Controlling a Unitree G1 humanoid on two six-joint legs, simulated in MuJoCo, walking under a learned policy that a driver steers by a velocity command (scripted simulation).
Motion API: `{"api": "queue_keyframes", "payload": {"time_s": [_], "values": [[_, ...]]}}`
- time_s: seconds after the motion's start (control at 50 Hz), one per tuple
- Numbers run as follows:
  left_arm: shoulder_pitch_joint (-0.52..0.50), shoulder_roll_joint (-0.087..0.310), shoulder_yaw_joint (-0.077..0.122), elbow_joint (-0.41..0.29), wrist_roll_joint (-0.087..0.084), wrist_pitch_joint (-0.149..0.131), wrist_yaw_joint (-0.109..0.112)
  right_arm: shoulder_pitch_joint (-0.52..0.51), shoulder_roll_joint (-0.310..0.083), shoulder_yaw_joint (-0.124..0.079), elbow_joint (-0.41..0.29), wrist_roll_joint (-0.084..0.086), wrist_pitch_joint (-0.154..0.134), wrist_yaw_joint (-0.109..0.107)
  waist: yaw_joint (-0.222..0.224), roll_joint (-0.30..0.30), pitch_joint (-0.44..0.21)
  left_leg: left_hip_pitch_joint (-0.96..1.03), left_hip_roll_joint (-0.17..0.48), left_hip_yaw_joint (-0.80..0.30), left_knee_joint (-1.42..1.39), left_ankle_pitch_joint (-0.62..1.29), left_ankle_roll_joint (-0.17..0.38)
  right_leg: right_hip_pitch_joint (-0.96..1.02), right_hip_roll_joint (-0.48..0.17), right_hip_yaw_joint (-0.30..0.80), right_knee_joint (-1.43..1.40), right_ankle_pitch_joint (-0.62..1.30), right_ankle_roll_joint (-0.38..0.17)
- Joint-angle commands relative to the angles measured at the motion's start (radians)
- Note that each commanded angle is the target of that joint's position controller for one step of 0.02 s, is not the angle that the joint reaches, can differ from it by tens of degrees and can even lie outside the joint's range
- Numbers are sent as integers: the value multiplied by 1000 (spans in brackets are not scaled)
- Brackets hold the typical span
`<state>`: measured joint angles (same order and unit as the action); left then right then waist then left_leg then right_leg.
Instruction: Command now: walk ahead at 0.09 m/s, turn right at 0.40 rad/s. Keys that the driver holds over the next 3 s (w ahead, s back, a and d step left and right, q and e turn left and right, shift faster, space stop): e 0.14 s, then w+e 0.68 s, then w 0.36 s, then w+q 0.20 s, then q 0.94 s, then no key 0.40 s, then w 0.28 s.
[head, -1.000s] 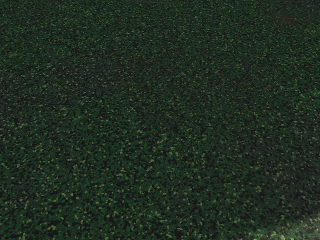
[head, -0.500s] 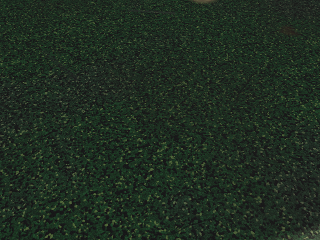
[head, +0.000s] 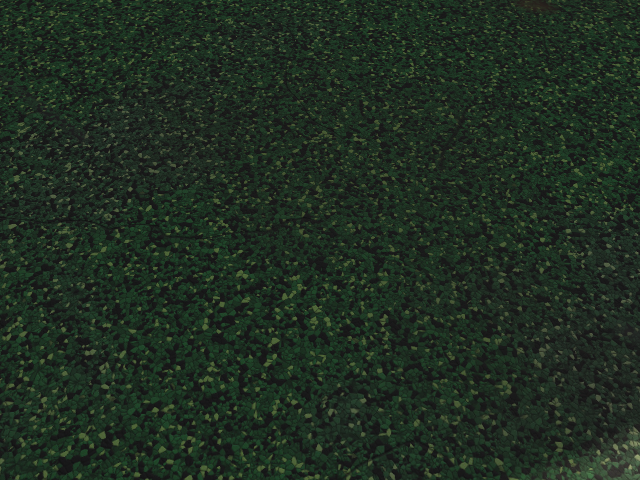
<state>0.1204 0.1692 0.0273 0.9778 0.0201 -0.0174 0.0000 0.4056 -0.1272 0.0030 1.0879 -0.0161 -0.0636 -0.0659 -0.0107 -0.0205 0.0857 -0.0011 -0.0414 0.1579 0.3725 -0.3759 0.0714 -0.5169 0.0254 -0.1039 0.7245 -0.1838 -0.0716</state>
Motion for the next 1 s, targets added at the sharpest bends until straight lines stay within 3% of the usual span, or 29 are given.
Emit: {"api": "queue_keyframes", "payload": {"time_s": [0.02, 0.04, 0.06, 0.08, 0.1, 0.12, 0.14, 0.16, 0.18, 0.2, 0.24, 0.3, 0.4, 0.5, 0.54, 0.58, 0.6, 0.62, 0.64, 0.66, 0.68, 0.7, 0.74, 0.82, 0.9, 0.96, 1.0], "values": [[138, 61, 13, -14, 6, -7, 3, 31, -161, -36, -32, 6, 4, -17, 58, 151, -84, -51, 248, -38, 199, 1140, 40, 187, 51, -46, -68, -5, -47], [203, 74, 22, 1, 10, -15, 6, 6, -170, -42, -43, 7, 6, -14, 92, 130, -114, -78, 246, -33, 326, 1080, 38, 266, 55, -37, -130, 28, -72], [272, 101, 35, 10, 16, -27, 9, -20, -185, -50, -55, 11, 4, -7, 143, 81, -142, -153, 214, -12, 515, 885, 12, 376, 21, 24, -250, 170, -106], [294, 208, 62, -8, 17, -32, 17, -5, -148, -47, -98, 6, 3, 3, 128, -116, -211, -350, 92, 28, 860, 178, -34, 536, -227, 334, -256, 663, -197], [277, 263, 79, -19, -12, -12, 15, 56, -120, -50, -131, 11, 19, 15, 73, -177, -322, -494, -54, -121, 1080, -254, -53, 603, -410, 667, -311, 841, -396], [207, 250, 83, -43, -33, 4, 13, 38, -134, -50, -130, -9, 34, 17, 54, -70, -258, -538, 24, -189, 1077, -221, -56, 491, -407, 631, -380, 527, -409], [137, 189, 71, -65, -25, 15, 18, -44, -142, -54, -152, -11, 39, 19, 49, -9, -111, -573, 45, -191, 1032, -161, -61, 346, -356, 572, -433, 307, -365], [106, 149, 60, -73, -14, 23, 19, -82, -148, -61, -164, -13, 38, 22, 24, 46, -60, -565, 73, -201, 933, -99, -61, 265, -289, 526, -482, 83, -303], [94, 130, 55, -79, -11, 25, 21, -95, -162, -67, -174, -23, 45, 25, 8, 27, -47, -531, 92, -203, 835, -57, -65, 216, -235, 483, -514, -69, -259], [86, 128, 56, -83, -5, 22, 20, -87, -151, -66, -174, -32, 55, 31, -2, -2, -60, -490, 88, -192, 778, -20, -69, 189, -191, 452, -531, -147, -231], [110, 155, 66, -84, -2, 7, 15, -95, -133, -65, -184, -30, 62, 41, -3, -22, -87, -474, 78, -183, 686, 14, -82, 204, -155, 446, -547, -203, -216], [156, 192, 80, -86, -2, -2, 9, -183, -144, -69, -225, -25, 58, 48, 24, -42, -87, -524, 78, -183, 561, 42, -111, 254, -156, 490, -578, -292, -209], [216, 222, 96, -101, -2, -6, 2, -305, -162, -74, -286, -20, 44, 57, 67, -56, -92, -584, 71, -194, 430, 99, -130, 340, -162, 554, -583, -330, -191], [225, 238, 106, -130, 6, -13, -5, -356, -170, -68, -336, -12, 22, 63, 75, -78, -94, -520, 39, -195, 316, 48, -113, 323, -150, 593, -537, -335, -197], [199, 240, 109, -152, 8, -14, -11, -333, -175, -65, -348, -3, 11, 61, 55, -85, -96, -417, 17, -196, 235, 13, -94, 260, -137, 608, -506, -335, -191], [116, 231, 109, -188, 6, -12, -15, -200, -168, -64, -321, 11, -3, 49, -34, -57, -96, -146, -4, -181, 24, 100, -69, 95, -75, 579, -430, -336, -141], [105, 200, 102, -200, 1, -17, -13, -119, -205, -75, -302, 9, -12, 34, -70, -7, -107, 42, 44, -206, -38, 117, -62, -43, -15, 530, -332, -375, -93], [120, 119, 81, -220, -11, -29, -12, -34, -294, -93, -298, -6, -19, 17, -89, 156, -151, 171, 271, -428, -147, -115, -31, -165, 73, 377, -73, -426, -36], [117, 94, 67, -248, -13, -38, -14, -37, -390, -110, -317, -29, -14, 11, -74, 247, -149, 184, 480, -787, -257, -361, 52, -326, 154, 232, 143, -402, -15], [100, 161, 73, -255, 14, -39, -18, -90, -356, -113, -314, -39, -11, 13, -23, 154, -71, 81, 495, -800, -250, -400, 108, -362, 30, 222, 256, -297, -18], [92, 186, 80, -242, 22, -37, -30, -124, -273, -93, -327, -24, -16, 25, -11, 81, -35, 29, 428, -693, -243, -326, 95, -338, 1, 228, 285, -220, -10], [114, 175, 79, -227, 21, -32, -40, -146, -236, -82, -331, -15, -22, 36, 7, 80, -23, 5, 361, -560, -248, -189, 62, -309, -10, 221, 301, -158, 8], [122, 164, 76, -221, 28, -16, -59, -126, -215, -74, -325, -11, -32, 41, 6, 132, -45, -5, 284, -371, -237, 80, 35, -286, -24, 181, 389, -70, 31], [9, 141, 61, -279, 23, 0, -75, -24, -201, -72, -289, -9, -44, 63, -18, 127, -44, 15, 265, -206, -198, 462, 40, -335, -41, 149, 422, 14, 45], [-112, 102, 33, -323, 23, -3, -85, 14, -199, -68, -261, -10, -47, 69, -38, 140, -7, -29, 237, -117, -208, 579, 46, -231, -28, 95, 139, 101, 43], [-195, 91, 16, -354, 23, -6, -88, 61, -230, -73, -225, -4, -42, 63, -56, 151, 12, -2, 266, -92, -215, 660, 50, -113, -20, 11, -56, 71, 8], [-173, 104, 17, -347, 27, -10, -76, 87, -250, -74, -195, 0, -32, 58, -32, 161, -10, 55, 286, -74, -132, 925, 50, -12, 16, -22, -128, 13, -36]]}}
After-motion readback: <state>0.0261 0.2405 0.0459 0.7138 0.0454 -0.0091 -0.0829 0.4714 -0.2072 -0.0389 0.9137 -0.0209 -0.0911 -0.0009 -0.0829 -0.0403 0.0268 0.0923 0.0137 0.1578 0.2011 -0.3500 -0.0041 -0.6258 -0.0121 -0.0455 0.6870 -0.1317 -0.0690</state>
